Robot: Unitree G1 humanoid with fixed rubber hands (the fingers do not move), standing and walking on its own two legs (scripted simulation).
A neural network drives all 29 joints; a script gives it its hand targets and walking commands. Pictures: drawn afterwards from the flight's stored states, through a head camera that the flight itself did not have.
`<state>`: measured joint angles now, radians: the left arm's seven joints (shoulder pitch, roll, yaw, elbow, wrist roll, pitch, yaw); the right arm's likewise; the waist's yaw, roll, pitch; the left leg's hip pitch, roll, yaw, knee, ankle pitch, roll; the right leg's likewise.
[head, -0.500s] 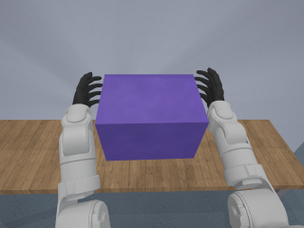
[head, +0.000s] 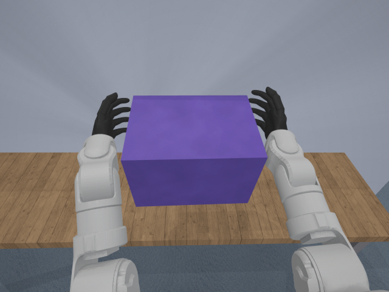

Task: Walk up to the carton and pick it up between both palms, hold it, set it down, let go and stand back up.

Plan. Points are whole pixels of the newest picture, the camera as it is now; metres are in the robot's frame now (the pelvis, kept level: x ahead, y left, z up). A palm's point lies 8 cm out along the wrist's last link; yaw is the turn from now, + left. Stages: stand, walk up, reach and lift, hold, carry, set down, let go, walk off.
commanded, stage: hold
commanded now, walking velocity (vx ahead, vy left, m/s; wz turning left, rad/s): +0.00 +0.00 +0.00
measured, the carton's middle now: (191, 150) +0.36 +0.01 +0.13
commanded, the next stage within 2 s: none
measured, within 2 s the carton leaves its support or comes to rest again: neither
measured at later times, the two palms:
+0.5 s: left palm (105, 135) +0.35 +0.17 +0.19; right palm (274, 128) +0.35 -0.16 +0.19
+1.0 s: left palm (106, 135) +0.35 +0.17 +0.19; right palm (275, 128) +0.35 -0.16 +0.19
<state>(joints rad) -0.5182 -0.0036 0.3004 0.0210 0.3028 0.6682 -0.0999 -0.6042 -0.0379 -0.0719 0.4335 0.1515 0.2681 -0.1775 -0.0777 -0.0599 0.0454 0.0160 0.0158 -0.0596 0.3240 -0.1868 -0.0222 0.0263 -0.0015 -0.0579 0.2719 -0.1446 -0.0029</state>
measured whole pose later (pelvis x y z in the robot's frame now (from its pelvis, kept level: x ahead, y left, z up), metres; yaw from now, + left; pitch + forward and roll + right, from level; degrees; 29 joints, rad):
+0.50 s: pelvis +0.00 +0.00 +0.00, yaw +0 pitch -9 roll -1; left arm -0.51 -0.01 0.30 0.01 0.31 0.68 -0.10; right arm -0.60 -0.04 -0.06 0.43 0.16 0.28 -0.18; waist -0.08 -0.06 0.05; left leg 0.02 0.02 -0.06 0.33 -0.19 -0.02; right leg 0.03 0.00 -0.06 0.27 -0.15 0.00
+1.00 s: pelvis +0.00 +0.00 +0.00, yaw +0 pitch -9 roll -1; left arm -0.52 -0.01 0.31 0.03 0.31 0.67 -0.10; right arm -0.61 -0.04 -0.07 0.45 0.15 0.27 -0.18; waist -0.08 -0.06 0.05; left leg 0.02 0.02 -0.06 0.32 -0.18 -0.02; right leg 0.03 0.00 -0.06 0.27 -0.14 0.00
